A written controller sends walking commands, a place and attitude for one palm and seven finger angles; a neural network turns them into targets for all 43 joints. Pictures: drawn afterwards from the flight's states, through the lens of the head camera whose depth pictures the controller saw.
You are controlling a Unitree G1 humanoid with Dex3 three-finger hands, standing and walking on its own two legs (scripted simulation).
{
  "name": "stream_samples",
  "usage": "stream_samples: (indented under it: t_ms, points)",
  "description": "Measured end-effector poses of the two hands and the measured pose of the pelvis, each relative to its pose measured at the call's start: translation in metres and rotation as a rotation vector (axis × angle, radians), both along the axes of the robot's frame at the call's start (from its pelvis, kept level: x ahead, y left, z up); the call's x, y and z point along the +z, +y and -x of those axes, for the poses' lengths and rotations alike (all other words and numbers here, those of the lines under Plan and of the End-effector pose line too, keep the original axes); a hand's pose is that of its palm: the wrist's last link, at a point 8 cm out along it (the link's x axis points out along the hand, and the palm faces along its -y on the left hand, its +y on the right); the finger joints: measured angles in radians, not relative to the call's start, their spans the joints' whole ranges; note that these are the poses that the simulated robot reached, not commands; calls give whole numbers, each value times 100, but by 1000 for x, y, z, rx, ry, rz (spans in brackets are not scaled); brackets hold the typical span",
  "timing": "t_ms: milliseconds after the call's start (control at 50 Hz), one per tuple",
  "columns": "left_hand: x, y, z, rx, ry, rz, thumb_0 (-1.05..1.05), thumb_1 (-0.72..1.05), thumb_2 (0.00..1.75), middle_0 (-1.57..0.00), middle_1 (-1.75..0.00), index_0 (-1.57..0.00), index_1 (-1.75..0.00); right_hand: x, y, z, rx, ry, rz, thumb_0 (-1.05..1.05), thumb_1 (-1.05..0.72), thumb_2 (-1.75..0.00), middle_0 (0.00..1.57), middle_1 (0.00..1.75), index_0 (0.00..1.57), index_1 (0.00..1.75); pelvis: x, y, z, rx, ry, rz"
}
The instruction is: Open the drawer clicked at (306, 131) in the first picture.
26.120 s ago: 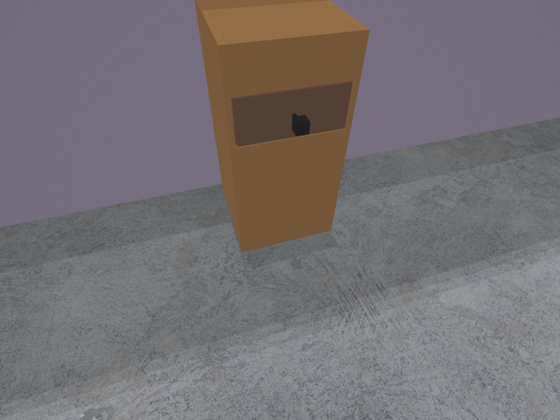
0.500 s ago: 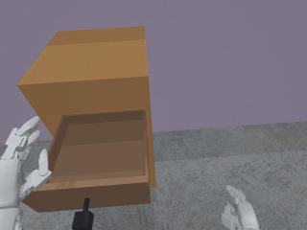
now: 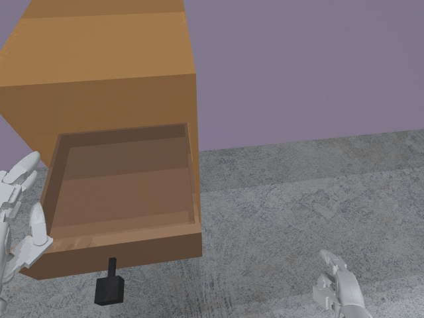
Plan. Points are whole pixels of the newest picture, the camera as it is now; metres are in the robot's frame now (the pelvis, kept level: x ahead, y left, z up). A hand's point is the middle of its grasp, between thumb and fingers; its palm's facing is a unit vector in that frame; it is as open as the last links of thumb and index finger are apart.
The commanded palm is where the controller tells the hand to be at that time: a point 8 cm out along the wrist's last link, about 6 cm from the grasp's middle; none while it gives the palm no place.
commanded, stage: step back with the hand held close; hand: left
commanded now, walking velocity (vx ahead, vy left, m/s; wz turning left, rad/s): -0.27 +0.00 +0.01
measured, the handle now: (111, 279) +0.20 +0.22 -0.11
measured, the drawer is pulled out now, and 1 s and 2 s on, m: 0.30 0.30 0.30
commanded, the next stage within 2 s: stop stepping back and stand still in 0.84 s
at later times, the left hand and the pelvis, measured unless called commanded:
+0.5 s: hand (26, 308) +0.12 +0.21 +0.15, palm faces +0.33 -0.83 -0.45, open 7.4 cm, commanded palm +0.06 +0.26 +0.17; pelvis -0.07 -0.02 -0.01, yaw +1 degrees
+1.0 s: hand out of the picture -0.01 +0.20 +0.15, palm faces +0.34 -0.81 -0.48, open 7.4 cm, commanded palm -0.07 +0.24 +0.17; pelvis -0.20 -0.04 -0.01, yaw +1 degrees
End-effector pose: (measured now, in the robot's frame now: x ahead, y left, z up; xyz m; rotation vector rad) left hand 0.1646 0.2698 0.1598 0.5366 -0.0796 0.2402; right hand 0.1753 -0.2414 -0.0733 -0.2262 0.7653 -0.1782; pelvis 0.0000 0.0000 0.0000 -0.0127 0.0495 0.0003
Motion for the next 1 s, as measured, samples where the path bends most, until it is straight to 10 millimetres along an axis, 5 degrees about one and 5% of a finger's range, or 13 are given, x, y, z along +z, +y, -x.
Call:
stream_samples:
  t_ms: [160,300,440,620,860,1000]
  points:
    - [9,15,22,13,-82,-45,1,89,90,-21,-30,-21,-30,7,15,12,22,-44,26,1,-90,-90,20,30,20,30,-6,5,17,7,-5,-18]
    - [10,2,49,84,-137,-5,1,89,90,-21,-30,-21,-30,-3,24,27,87,-83,-5,1,-90,-90,20,30,21,30,-11,-6,33,6,14,-11]
    - [13,-20,71,52,-119,23,1,89,90,-21,-30,-21,-30,-16,5,64,45,-33,-53,1,-90,-90,21,30,21,30,-9,-18,59,11,-13,6]
    - [2,-6,99,49,-82,-8,1,89,90,-21,-30,-21,-30,-9,-18,108,-6,15,31,1,-90,-90,20,30,21,30,-8,-17,98,27,-4,-22]
    - [20,-47,166,-39,-157,-38,1,89,90,-21,-30,-21,-30,-12,-19,150,51,-64,-52,1,-90,-90,20,30,21,30,-13,-40,164,12,-13,-15]
    - [7,-28,215,52,-96,-13,1,89,90,-21,-30,-21,-30,-1,-25,200,14,-27,-9,1,-90,-90,20,30,21,30,-5,-37,198,10,-3,-39]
